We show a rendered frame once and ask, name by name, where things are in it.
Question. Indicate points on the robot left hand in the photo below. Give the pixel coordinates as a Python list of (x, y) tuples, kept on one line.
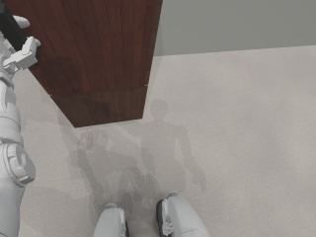
[(11, 60)]

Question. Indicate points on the robot left upper arm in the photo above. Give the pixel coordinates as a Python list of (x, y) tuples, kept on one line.
[(16, 170)]

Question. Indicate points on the handle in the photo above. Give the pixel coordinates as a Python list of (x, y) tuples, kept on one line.
[(11, 30)]

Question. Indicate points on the left robot thigh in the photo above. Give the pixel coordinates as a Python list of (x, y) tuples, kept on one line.
[(111, 223)]

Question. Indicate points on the robot right shin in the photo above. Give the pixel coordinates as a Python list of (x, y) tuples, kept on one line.
[(168, 228)]

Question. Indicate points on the cupboard door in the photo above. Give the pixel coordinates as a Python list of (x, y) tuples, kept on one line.
[(88, 45)]

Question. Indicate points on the robot left forearm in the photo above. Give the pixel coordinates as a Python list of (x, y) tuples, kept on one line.
[(10, 119)]

